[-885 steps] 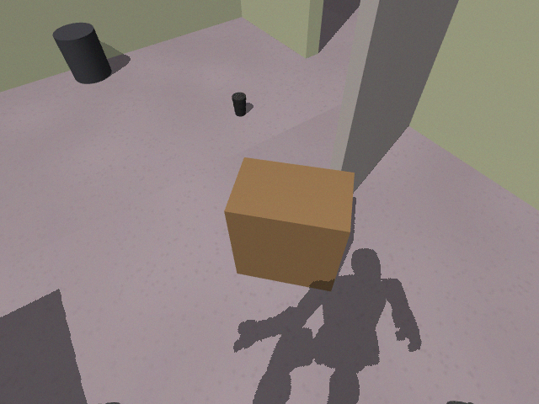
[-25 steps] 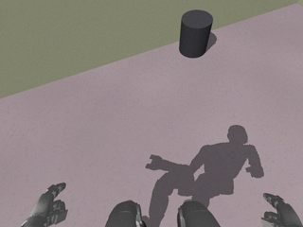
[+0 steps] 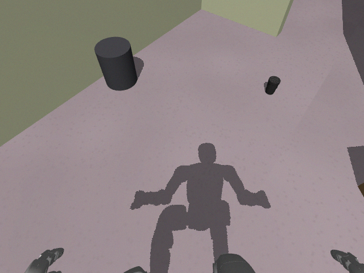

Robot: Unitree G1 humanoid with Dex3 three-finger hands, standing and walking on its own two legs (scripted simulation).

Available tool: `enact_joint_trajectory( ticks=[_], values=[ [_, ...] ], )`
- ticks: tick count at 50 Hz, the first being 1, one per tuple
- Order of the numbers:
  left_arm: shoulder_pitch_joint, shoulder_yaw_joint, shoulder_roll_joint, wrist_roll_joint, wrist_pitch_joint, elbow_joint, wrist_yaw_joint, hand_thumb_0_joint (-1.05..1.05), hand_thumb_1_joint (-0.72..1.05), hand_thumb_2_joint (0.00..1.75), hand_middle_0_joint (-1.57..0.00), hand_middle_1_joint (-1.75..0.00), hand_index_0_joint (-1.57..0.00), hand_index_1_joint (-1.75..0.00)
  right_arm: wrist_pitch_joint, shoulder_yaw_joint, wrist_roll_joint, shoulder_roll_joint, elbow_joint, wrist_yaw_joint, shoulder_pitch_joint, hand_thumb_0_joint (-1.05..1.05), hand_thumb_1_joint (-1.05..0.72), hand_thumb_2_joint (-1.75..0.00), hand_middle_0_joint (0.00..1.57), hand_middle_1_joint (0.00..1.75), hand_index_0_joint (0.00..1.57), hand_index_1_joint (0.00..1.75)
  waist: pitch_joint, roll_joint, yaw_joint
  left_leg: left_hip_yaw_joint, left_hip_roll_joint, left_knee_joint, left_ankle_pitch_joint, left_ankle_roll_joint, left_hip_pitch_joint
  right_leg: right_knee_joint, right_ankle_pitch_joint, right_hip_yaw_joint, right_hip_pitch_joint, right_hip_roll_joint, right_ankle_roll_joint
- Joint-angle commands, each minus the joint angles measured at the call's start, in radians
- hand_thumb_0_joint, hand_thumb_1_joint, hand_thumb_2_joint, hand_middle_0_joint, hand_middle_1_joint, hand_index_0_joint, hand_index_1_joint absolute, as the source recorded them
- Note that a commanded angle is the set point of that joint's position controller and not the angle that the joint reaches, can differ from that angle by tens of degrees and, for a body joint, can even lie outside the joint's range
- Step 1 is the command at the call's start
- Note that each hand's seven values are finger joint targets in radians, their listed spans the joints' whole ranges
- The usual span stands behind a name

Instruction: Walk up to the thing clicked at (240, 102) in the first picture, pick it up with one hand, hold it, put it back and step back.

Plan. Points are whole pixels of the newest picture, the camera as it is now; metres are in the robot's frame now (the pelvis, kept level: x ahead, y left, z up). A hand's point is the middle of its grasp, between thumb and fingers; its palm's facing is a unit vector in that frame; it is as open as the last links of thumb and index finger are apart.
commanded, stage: walk up
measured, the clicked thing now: (272, 86) +1.30 -0.75 -0.70
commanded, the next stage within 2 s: none
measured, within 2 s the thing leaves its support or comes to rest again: neither
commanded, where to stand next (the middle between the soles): +0.11 -0.01 m, yaw -39 degrees
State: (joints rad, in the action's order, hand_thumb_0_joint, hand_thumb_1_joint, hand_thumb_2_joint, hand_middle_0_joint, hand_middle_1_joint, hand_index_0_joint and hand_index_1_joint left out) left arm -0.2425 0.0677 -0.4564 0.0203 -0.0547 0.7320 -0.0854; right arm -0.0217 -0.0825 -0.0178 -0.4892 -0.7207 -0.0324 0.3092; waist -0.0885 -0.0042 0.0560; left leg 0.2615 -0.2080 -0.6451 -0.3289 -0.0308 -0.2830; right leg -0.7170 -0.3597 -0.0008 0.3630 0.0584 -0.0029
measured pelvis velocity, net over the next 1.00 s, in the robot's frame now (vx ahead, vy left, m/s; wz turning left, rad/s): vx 0.02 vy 0.03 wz -0.57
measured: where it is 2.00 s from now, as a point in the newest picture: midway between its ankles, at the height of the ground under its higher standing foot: outside the picture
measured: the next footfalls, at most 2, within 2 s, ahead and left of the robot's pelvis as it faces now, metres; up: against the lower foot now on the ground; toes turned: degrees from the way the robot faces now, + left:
right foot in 0.02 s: +0.05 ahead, -0.16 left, +0.00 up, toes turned -3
left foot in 0.34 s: +0.16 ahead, +0.10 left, +0.00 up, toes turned -13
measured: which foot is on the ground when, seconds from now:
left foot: down 0.00-0.04, up 0.06-0.32, down 0.34-0.64, up 0.66-0.90, down 0.92-1.00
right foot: up 0.00-0.00, down 0.02-0.36, up 0.38-0.60, down 0.62-1.00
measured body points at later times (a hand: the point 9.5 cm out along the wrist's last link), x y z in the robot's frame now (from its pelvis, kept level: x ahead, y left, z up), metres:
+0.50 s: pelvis +0.03 +0.01 -0.02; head +0.08 +0.00 +0.43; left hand +0.24 +0.28 -0.12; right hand +0.01 -0.31 -0.12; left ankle +0.12 +0.11 -0.73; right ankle +0.00 -0.11 -0.68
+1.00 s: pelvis +0.02 +0.03 -0.02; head +0.05 +0.00 +0.42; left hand +0.27 +0.24 -0.13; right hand -0.09 -0.28 -0.13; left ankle +0.10 +0.13 -0.73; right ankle -0.01 -0.10 -0.71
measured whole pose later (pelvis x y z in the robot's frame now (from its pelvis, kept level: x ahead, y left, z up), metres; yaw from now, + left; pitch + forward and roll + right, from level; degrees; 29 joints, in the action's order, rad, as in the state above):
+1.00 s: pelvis +0.02 +0.03 -0.02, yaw -33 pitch -2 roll +1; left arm -0.22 0.04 -0.39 0.02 -0.01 0.83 0.01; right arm -0.03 -0.04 -0.03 -0.41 -0.85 -0.02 0.24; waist -0.12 0.01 0.02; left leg 0.05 -0.04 -0.81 -0.41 0.00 -0.37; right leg -0.97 -0.50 -0.13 0.49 -0.07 -0.01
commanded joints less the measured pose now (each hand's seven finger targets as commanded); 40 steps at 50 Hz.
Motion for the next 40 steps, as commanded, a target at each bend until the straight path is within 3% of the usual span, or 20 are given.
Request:
enact_joint_trajectory(
  ticks=[1, 2, 3, 5, 6, 8, 13, 15, 16, 17, 18, 19, 23, 27, 30, 31, 32, 33, 36, 40],
  values=[
    [-0.178, 0.089, -0.219, 0.006, 0.078, -0.018, 0.055, 0.00, 0.90, 0.90, -0.20, -0.30, -0.20, -0.30, 0.004, -0.046, 0.017, -0.134, 0.115, -0.002, -0.030, 0.00, -0.90, -0.90, 0.20, 0.30, 0.20, 0.30, 0.158, 0.052, -0.120, -0.054, -0.015, -0.305, 0.070, 0.100, -0.148, 0.280, -0.027, -0.058, -0.304, -0.070, -0.078],
    [-0.198, 0.114, -0.326, 0.013, 0.092, -0.040, 0.073, 0.00, 0.90, 0.90, -0.20, -0.30, -0.20, -0.30, 0.004, -0.017, 0.029, -0.051, 0.159, -0.007, -0.051, 0.00, -0.90, -0.90, 0.20, 0.30, 0.20, 0.30, 0.096, 0.312, -0.137, -0.072, 0.139, -0.497, -0.286, 0.024, -0.465, 0.372, -0.008, -0.556, -0.379, 0.178, -0.187],
    [-0.162, 0.115, -0.368, 0.007, 0.090, -0.052, 0.078, 0.00, 0.90, 0.90, -0.20, -0.30, -0.20, -0.30, 0.005, -0.033, 0.030, -0.134, 0.174, 0.005, -0.142, 0.00, -0.90, -0.90, 0.20, 0.30, 0.20, 0.30, 0.082, 0.219, -0.146, -0.268, 0.127, -0.515, -0.303, 0.007, -0.467, 0.416, -0.020, -0.763, -0.250, 0.278, -0.318],
    [-0.040, 0.085, -0.275, -0.022, 0.086, -0.059, 0.091, 0.00, 0.90, 0.90, -0.20, -0.30, -0.20, -0.30, 0.001, -0.042, 0.034, -0.158, 0.101, 0.006, -0.105, 0.00, -0.90, -0.90, 0.20, 0.30, 0.20, 0.30, 0.048, 0.146, -0.085, -0.307, 0.087, -0.469, -0.193, 0.020, -0.463, 0.352, -0.019, -0.517, -0.264, 0.172, -0.246],
    [-0.004, 0.080, -0.264, -0.014, 0.088, -0.067, 0.098, 0.00, 0.90, 0.90, -0.20, -0.30, -0.20, -0.30, -0.004, -0.041, 0.035, -0.157, 0.077, 0.008, -0.060, 0.00, -0.90, -0.90, 0.20, 0.30, 0.20, 0.30, 0.065, 0.184, -0.060, -0.291, 0.082, -0.427, -0.154, 0.023, -0.415, 0.317, -0.011, -0.463, -0.231, 0.145, -0.221],
    [-0.014, 0.071, -0.240, -0.012, 0.097, -0.066, 0.101, 0.00, 0.90, 0.90, -0.20, -0.30, -0.20, -0.30, -0.003, -0.042, 0.016, -0.158, 0.037, 0.008, -0.027, 0.00, -0.90, -0.90, 0.20, 0.30, 0.20, 0.30, 0.075, 0.176, -0.052, -0.266, 0.114, -0.383, -0.119, 0.033, -0.295, 0.270, 0.113, -0.398, -0.116, 0.100, -0.206],
    [-0.021, 0.056, -0.224, -0.005, 0.099, -0.074, 0.122, 0.00, 0.90, 0.90, -0.20, -0.30, -0.20, -0.30, -0.001, -0.039, 0.005, -0.113, 0.045, 0.019, -0.039, 0.00, -0.90, -0.90, 0.20, 0.30, 0.20, 0.30, 0.090, 0.185, -0.045, -0.262, 0.169, -0.224, -0.094, 0.064, -0.151, 0.114, 0.545, -0.389, -0.012, 0.081, -0.204],
    [0.041, 0.046, -0.214, -0.015, 0.088, -0.096, 0.126, 0.00, 0.90, 0.90, -0.20, -0.30, -0.20, -0.30, -0.007, -0.047, 0.000, -0.104, 0.024, 0.026, 0.032, 0.00, -0.90, -0.90, 0.20, 0.30, 0.20, 0.30, 0.114, 0.154, 0.012, -0.242, 0.200, -0.064, 0.047, 0.084, 0.028, 0.016, 0.517, -0.359, 0.105, 0.050, -0.161],
    [0.034, 0.033, -0.171, -0.022, 0.082, -0.106, 0.129, 0.00, 0.90, 0.90, -0.20, -0.30, -0.20, -0.30, -0.012, -0.058, -0.012, -0.127, 0.020, 0.030, 0.062, 0.00, -0.90, -0.90, 0.20, 0.30, 0.20, 0.30, 0.127, 0.065, 0.028, -0.330, 0.159, 0.062, 0.106, 0.102, 0.098, -0.081, 0.422, -0.297, 0.155, -0.014, -0.101],
    [0.013, 0.017, -0.113, -0.031, 0.080, -0.119, 0.133, 0.00, 0.90, 0.90, -0.20, -0.30, -0.20, -0.30, -0.015, -0.081, -0.025, -0.204, 0.033, 0.034, 0.060, 0.00, -0.90, -0.90, 0.20, 0.30, 0.20, 0.30, 0.142, -0.145, 0.023, -0.580, -0.041, 0.185, 0.152, 0.154, 0.173, -0.275, 0.197, -0.176, 0.270, -0.144, -0.026],
    [-0.042, 0.019, -0.137, -0.027, 0.073, -0.096, 0.147, 0.00, 0.90, 0.90, -0.20, -0.30, -0.20, -0.30, -0.015, -0.089, -0.008, -0.244, 0.054, 0.031, 0.016, 0.00, -0.90, -0.90, 0.20, 0.30, 0.20, 0.30, 0.163, -0.208, 0.002, -0.771, -0.257, 0.274, 0.172, 0.268, 0.127, -0.426, -0.231, -0.105, 0.272, -0.176, 0.000],
    [-0.054, 0.028, -0.189, -0.020, 0.072, -0.066, 0.153, 0.00, 0.90, 0.90, -0.20, -0.30, -0.20, -0.30, -0.015, -0.096, -0.002, -0.259, 0.054, 0.024, -0.023, 0.00, -0.90, -0.90, 0.20, 0.30, 0.20, 0.30, 0.133, -0.173, -0.011, -0.828, -0.294, 0.296, 0.107, 0.335, 0.052, -0.534, -0.255, -0.131, 0.246, -0.139, -0.002],
    [-0.059, 0.046, -0.161, -0.027, 0.078, -0.015, 0.107, 0.00, 0.90, 0.90, -0.20, -0.30, -0.20, -0.30, -0.019, -0.063, -0.007, -0.192, 0.051, 0.034, -0.079, 0.00, -0.90, -0.90, 0.20, 0.30, 0.20, 0.30, 0.080, -0.194, -0.036, -0.456, -0.100, 0.182, 0.152, 0.243, -0.016, -0.394, -0.131, -0.053, 0.179, -0.061, -0.013],
    [-0.052, 0.054, -0.135, -0.012, 0.079, -0.016, 0.085, 0.00, 0.90, 0.90, -0.20, -0.30, -0.20, -0.30, -0.007, -0.060, -0.016, -0.198, 0.056, 0.026, -0.050, 0.00, -0.90, -0.90, 0.20, 0.30, 0.20, 0.30, 0.134, -0.184, -0.019, -0.390, -0.116, 0.121, 0.176, 0.245, -0.009, -0.179, -0.152, 0.026, 0.052, -0.088, -0.009],
    [-0.128, 0.072, -0.133, 0.001, 0.088, 0.024, 0.098, 0.00, 0.90, 0.90, -0.20, -0.30, -0.20, -0.30, 0.012, -0.044, -0.006, -0.157, 0.062, 0.024, -0.085, 0.00, -0.90, -0.90, 0.20, 0.30, 0.20, 0.30, 0.145, -0.123, -0.083, -0.299, -0.082, -0.067, 0.162, 0.178, -0.129, 0.125, 0.011, 0.031, -0.168, -0.121, -0.030],
    [-0.136, 0.085, -0.173, 0.009, 0.097, 0.020, 0.106, 0.00, 0.90, 0.90, -0.20, -0.30, -0.20, -0.30, 0.015, -0.027, 0.000, -0.110, 0.067, 0.025, -0.071, 0.00, -0.90, -0.90, 0.20, 0.30, 0.20, 0.30, 0.142, -0.010, -0.095, -0.244, -0.029, -0.222, 0.096, 0.128, -0.234, 0.206, -0.021, -0.124, -0.239, -0.066, -0.069],
    [-0.100, 0.104, -0.273, 0.025, 0.109, -0.012, 0.114, 0.00, 0.90, 0.90, -0.20, -0.30, -0.20, -0.30, 0.016, -0.007, 0.010, -0.050, 0.093, 0.024, -0.093, 0.00, -0.90, -0.90, 0.20, 0.30, 0.20, 0.30, 0.091, 0.231, -0.086, -0.183, 0.132, -0.398, -0.156, 0.041, -0.464, 0.300, 0.036, -0.601, -0.246, 0.193, -0.178],
    [-0.062, 0.102, -0.311, 0.022, 0.106, -0.027, 0.116, 0.00, 0.90, 0.90, -0.20, -0.30, -0.20, -0.30, 0.021, -0.026, 0.007, -0.119, 0.090, 0.047, -0.170, 0.00, -0.90, -0.90, 0.20, 0.30, 0.20, 0.30, 0.074, 0.178, -0.103, -0.289, 0.098, -0.454, -0.308, 0.045, -0.374, 0.284, 0.153, -0.694, -0.074, 0.301, -0.310],
    [0.008, 0.070, -0.220, 0.006, 0.108, -0.024, 0.121, 0.00, 0.90, 0.90, -0.20, -0.30, -0.20, -0.30, 0.010, -0.023, 0.020, -0.121, 0.010, 0.044, -0.088, 0.00, -0.90, -0.90, 0.20, 0.30, 0.20, 0.30, 0.069, 0.108, -0.041, -0.282, 0.099, -0.421, -0.181, 0.053, -0.310, 0.174, 0.346, -0.450, -0.080, 0.155, -0.228],
    [-0.015, 0.066, -0.221, 0.012, 0.102, -0.022, 0.118, 0.00, 0.90, 0.90, -0.20, -0.30, -0.20, -0.30, 0.005, -0.024, 0.006, -0.128, -0.020, 0.040, -0.060, 0.00, -0.90, -0.90, 0.20, 0.30, 0.20, 0.30, 0.105, 0.162, -0.058, -0.246, 0.143, -0.355, -0.157, 0.056, -0.228, 0.149, 0.305, -0.435, -0.051, 0.101, -0.217]
  ],
)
